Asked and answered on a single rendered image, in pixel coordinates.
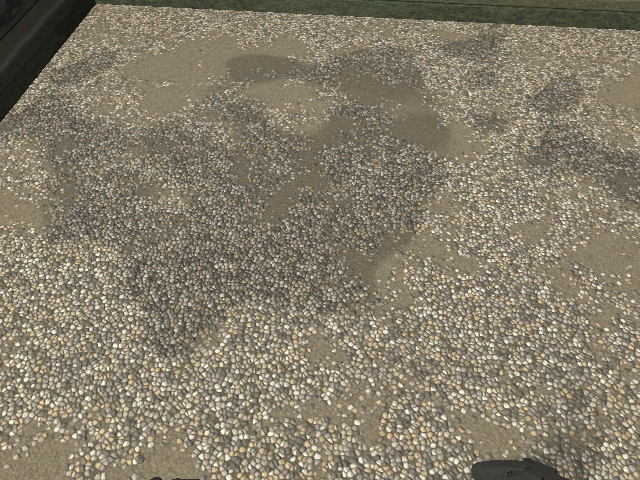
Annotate robot right hand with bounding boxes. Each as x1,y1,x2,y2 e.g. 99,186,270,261
471,458,569,480

